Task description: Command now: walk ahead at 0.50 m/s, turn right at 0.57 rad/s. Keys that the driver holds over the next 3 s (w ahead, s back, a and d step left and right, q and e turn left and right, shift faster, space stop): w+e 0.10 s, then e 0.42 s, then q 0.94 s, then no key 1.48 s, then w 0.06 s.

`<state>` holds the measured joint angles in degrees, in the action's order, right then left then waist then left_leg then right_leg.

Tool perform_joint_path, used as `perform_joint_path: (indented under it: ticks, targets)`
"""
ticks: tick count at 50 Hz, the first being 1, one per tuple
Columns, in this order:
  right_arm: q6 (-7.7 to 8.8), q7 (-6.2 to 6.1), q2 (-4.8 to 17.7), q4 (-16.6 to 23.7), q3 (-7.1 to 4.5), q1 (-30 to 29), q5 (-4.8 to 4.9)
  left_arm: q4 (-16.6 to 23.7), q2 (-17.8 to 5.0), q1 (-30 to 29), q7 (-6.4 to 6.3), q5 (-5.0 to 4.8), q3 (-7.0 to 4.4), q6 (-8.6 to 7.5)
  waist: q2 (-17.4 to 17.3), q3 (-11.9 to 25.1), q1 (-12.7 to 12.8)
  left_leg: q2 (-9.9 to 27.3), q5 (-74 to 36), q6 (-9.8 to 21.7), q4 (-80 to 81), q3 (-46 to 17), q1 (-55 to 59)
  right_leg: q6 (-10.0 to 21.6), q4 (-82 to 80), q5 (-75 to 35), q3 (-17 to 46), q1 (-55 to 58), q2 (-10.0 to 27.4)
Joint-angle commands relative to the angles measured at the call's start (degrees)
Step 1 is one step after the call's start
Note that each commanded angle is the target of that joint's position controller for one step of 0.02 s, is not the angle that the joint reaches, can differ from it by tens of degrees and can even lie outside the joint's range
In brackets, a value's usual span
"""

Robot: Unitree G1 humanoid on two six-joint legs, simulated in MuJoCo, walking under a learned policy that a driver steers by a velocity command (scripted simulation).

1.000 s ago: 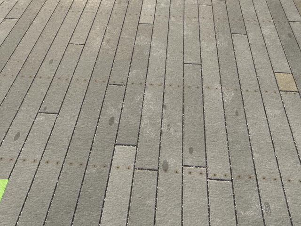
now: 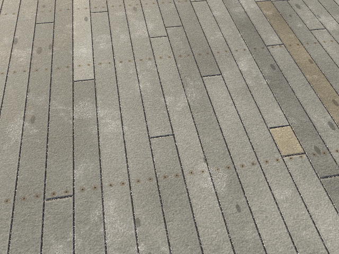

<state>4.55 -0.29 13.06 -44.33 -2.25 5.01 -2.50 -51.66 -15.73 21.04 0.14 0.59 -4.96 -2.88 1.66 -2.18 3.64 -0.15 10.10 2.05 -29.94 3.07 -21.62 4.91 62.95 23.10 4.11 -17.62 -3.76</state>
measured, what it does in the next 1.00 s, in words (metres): walks ahead: right foot, then left foot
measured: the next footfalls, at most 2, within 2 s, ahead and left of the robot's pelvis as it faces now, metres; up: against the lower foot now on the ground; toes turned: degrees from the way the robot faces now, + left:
right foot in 0.38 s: +0.30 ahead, -0.12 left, +0.00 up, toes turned -17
left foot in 0.90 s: +0.26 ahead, +0.08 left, +0.00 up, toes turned -14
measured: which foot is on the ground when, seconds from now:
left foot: down 0.00-0.38, up 0.40-0.88, down 0.90-1.00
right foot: up 0.00-0.36, down 0.38-0.90, up 0.92-1.00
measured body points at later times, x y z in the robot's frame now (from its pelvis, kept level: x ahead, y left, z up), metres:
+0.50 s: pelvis +0.19 -0.03 -0.01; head +0.23 -0.06 +0.44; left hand +0.42 +0.17 -0.11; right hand +0.18 -0.31 -0.14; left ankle +0.13 +0.12 -0.64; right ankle +0.26 -0.11 -0.73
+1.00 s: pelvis +0.23 -0.01 +0.01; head +0.25 +0.01 +0.46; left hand +0.41 +0.22 -0.12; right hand +0.22 -0.28 -0.11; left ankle +0.22 +0.09 -0.73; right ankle +0.22 -0.11 -0.69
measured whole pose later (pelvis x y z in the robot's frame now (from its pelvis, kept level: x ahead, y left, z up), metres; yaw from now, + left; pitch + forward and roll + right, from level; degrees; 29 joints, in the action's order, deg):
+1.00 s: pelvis +0.23 -0.01 +0.01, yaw -11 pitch +1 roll -1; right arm -1.4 -0.6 13.6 -46.5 -2.7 18.3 -0.9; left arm -45.1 -14.7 9.9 -2.0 0.9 -3.1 1.9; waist 1.3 -1.0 -1.2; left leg -2.2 16.4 2.9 -27.6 -2.7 -11.7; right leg 1.0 46.6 22.9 -0.8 -24.2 -3.8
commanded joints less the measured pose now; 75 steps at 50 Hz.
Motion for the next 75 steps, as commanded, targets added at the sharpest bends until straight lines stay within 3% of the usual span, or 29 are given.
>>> perform_joint_path:
  ticks: [1,6,13,18,19,20,21,22,24,25,30,33,36,39,43,44,45,46,47,49,52,60,65,66,67,68,69,71,75]
  targets:
    - [0.62,-0.38,4.58,0.37,-1.27,7.74,0.47,4.17,-2.53,0.02,1.43,1.46,-0.39,0.74,-7.35,2.59,-3.34,15.9,-0.87,5.44,17.91,-16.69,15.27,-0.85,4.26,-4.97,0.4,-16.41,6.74]
    - [2.47,0.1,5.89,-1.7,-1.77,11.98,1.67,7.27,-1.39,-5.82,2.94,1.6,0.14,2.71,-6.83,1.76,-2.61,15.96,-20.42,6.53,19.18,-6.05,16.34,-2.2,2.34,-10.41,-1.41,-21.32,7.52]
    - [1.14,-0.56,8.28,-2.57,-2.24,13.11,2.08,11.74,0.51,-16.08,4.04,1.32,2.0,2.33,-8.5,0.72,-4.08,13.0,-37.2,4.45,13.97,7.82,15.12,-2.17,-22.87,-21.88,-9.23,-11.14,4.95]
    - [-1.28,-1.61,11.07,-2.59,-3.26,13.85,2.56,10.82,-3.25,-7.93,3.05,2.74,0.43,1.46,-7.04,6.72,-1.01,14.25,-43.4,2.65,-7.5,9.08,20.51,2.35,-33.25,-15.07,-10.41,0.26,0.02]
    - [-1.62,-1.36,11.24,-2.28,-3.32,14.9,2.69,9.44,-5.31,-2.79,2.08,3.41,-0.35,0.64,-2.4,10.62,1.6,12.08,-31.61,0.21,-20.39,10.16,15.49,4.15,-38.87,-26.02,-7.09,9.41,1.46]
    - [-2.07,-1.0,5.84,0.1,-2.08,18.54,1.65,10.02,-11.23,-1.94,1.21,2.88,-1.54,0.12,8.02,15.56,-1.54,7.39,14.85,-1.94,-36.39,10.43,0.76,7.47,-32.63,-57.31,10.03,22.72,17.96]
    - [-3.41,-0.89,6.2,2.19,-2.0,20.83,2.27,11.62,-15.62,-0.44,0.95,0.01,-3.1,1.28,11.93,24.29,-0.89,-1.59,30.83,-3.99,-50.95,1.95,-10.91,19.83,-34.93,-66.5,29.54,31.26,27.53]
    - [-4.12,-0.92,7.7,1.61,-2.13,17.24,1.17,12.46,-12.67,-1.33,0.42,-1.08,-2.7,2.47,1.51,21.33,0.13,2.18,25.67,-4.14,-51.33,-3.64,-14.0,18.51,-37.88,-57.52,24.05,27.42,25.04]
    - [-4.08,-1.07,6.79,2.48,-1.83,11.33,1.27,12.45,-6.85,-8.11,-0.24,-0.81,-0.88,3.29,-1.07,8.02,-2.67,4.83,17.61,-4.11,-43.59,-4.52,-13.82,13.58,-42.62,-44.32,16.18,12.76,18.14]
    - [-4.75,-1.11,7.21,2.9,-1.95,11.36,0.58,12.42,-5.7,-9.16,-0.55,-0.89,-0.56,3.41,0.67,5.88,-4.03,5.37,15.69,-4.25,-40.02,-4.87,-11.68,11.68,-43.75,-41.65,14.1,8.46,15.32]
    - [-6.95,-0.71,5.21,0.48,-1.58,15.63,1.07,12.17,-4.77,-9.8,-0.05,0.67,0.23,2.0,0.8,9.69,-5.57,3.75,11.1,-3.6,-33.94,-3.66,-3.59,9.35,-46.54,-38.52,8.6,3.29,13.4]
    - [-7.7,-0.47,4.41,-0.01,-1.12,13.16,1.15,10.74,-2.11,-9.49,-0.33,1.13,1.7,1.91,3.06,7.98,-4.54,4.22,9.07,-3.23,-24.66,-4.41,-0.49,7.18,-50.46,-21.9,7.16,1.65,12.76]
    - [-8.07,-0.11,4.85,-0.32,-0.96,11.17,1.59,9.41,-3.45,-9.08,-0.59,1.61,1.82,2.21,5.0,5.17,-3.2,2.55,10.37,-2.51,-16.44,-3.61,3.39,6.18,-52.38,-9.06,6.88,0.49,13.13]
    - [-7.62,-0.07,6.08,0.44,-1.3,10.04,1.88,8.94,-6.01,-8.44,-1.25,1.11,1.11,2.97,4.03,3.51,-2.41,0.76,14.48,-1.43,-13.08,-2.71,2.19,7.41,-50.41,-6.96,8.79,3.59,15.69]
    - [-6.35,-0.29,3.99,-0.29,-0.84,14.1,2.07,8.29,-6.57,-9.18,-2.53,0.1,0.59,3.66,2.29,3.12,-4.49,-0.85,10.17,0.87,0.61,-0.65,7.88,5.94,-44.83,-13.8,6.99,4.46,16.17]
    - [-5.9,-0.36,4.82,-0.07,-0.92,14.41,1.83,7.9,-6.48,-8.4,-2.78,0.03,0.41,3.71,0.68,2.12,-4.68,0.15,6.22,1.98,7.05,-3.66,9.73,3.56,-42.23,-15.4,5.52,2.87,15.19]
    - [-5.3,-0.52,7.68,0.53,-1.42,15.12,0.97,8.73,-4.89,-8.49,-2.82,-0.06,0.67,3.64,-4.63,2.79,-4.08,6.67,5.02,3.97,12.65,-13.9,11.56,0.62,-34.73,-14.25,1.84,-0.14,11.6]
    - [-5.1,-0.34,13.67,1.48,-3.05,13.42,1.53,10.79,-2.32,-9.98,-2.75,-0.31,1.15,3.46,-12.96,-0.74,-2.63,17.3,-10.12,9.19,13.75,-28.92,11.06,-3.35,-27.92,-4.05,-6.75,-9.11,1.46]
    - [-4.99,-0.25,13.93,0.91,-3.53,15.57,1.18,11.24,-2.98,-13.48,-2.76,0.47,1.14,3.76,-13.81,-1.82,-5.94,21.1,-20.22,14.05,14.78,-32.02,10.14,-3.95,-17.26,5.72,-5.35,-11.95,-0.46]
    - [-5.19,-0.67,11.63,0.95,-3.35,13.56,1.68,10.51,-3.12,-12.11,-2.02,0.24,0.76,4.34,-7.16,-0.33,-3.44,15.37,-21.97,13.29,13.32,-24.87,11.4,-4.73,-7.15,3.62,-1.85,-13.02,0.75]
    - [-5.75,-0.59,10.3,2.45,-3.44,10.81,2.22,10.15,-4.19,-10.75,-1.52,0.72,0.48,4.58,-7.63,3.17,-2.8,10.15,-29.47,10.83,9.97,-20.32,16.65,-6.35,-4.44,0.46,-2.17,-14.3,1.07]
    - [-6.79,-0.25,13.25,3.25,-5.06,13.9,1.79,14.03,-4.3,-15.21,-1.69,-0.36,1.71,4.22,-10.01,5.5,-6.63,9.56,-29.22,10.86,6.26,-26.7,19.32,-6.83,-17.92,1.65,-2.04,-10.51,0.9]
    - [-7.23,0.48,13.79,5.68,-5.3,6.35,2.36,13.51,-4.83,-8.27,-2.5,-0.36,1.86,3.19,-10.12,5.38,-1.99,5.29,-20.51,5.42,3.82,-29.96,10.34,-5.16,-38.02,-6.63,-2.16,5.52,-0.6]
    - [-7.03,0.36,12.33,6.34,-4.87,5.52,2.66,13.13,-6.49,-6.47,-3.07,0.19,1.44,2.69,-7.75,5.45,-1.38,2.6,-11.02,2.48,1.29,-28.58,5.1,-4.37,-44.69,-10.68,0.77,12.01,3.17]
    - [-6.77,0.4,7.64,6.69,-3.74,9.24,2.45,13.94,-11.07,-6.61,-3.65,0.98,0.75,2.56,4.87,6.46,-3.6,-3.6,9.15,-0.71,-9.78,-20.12,-1.68,-1.1,-49.86,-9.96,14.34,17.49,17.75]
    - [-6.86,-0.16,8.96,7.22,-4.1,11.31,1.64,15.02,-15.5,-9.28,-3.21,0.95,-0.07,3.13,12.51,5.13,-4.53,-10.38,26.18,-2.06,-19.3,-9.97,-8.65,6.51,-49.45,-21.15,25.69,13.24,27.59]
    - [-7.11,-0.13,12.51,6.52,-4.81,10.48,0.49,14.97,-12.58,-8.15,-2.68,0.93,0.27,3.36,7.7,4.43,-3.98,-5.42,25.36,-2.26,-29.08,-9.73,-8.22,10.06,-48.24,-24.52,23.83,10.48,28.07]
    - [-7.74,0.99,12.31,4.53,-5.14,10.64,1.22,16.0,-6.67,-13.47,-2.21,0.69,1.97,3.32,3.66,0.81,-6.16,-3.89,18.05,-2.89,-34.54,-9.19,-6.83,6.92,-47.4,-25.93,10.91,6.54,19.7]
    - [-8.41,2.64,10.32,5.06,-4.11,8.71,1.92,14.95,-6.97,-9.99,-2.54,0.86,1.65,2.82,6.73,2.93,-3.89,-4.12,14.16,-5.01,-33.42,-6.77,-7.91,6.31,-44.95,-34.9,3.12,12.25,15.89]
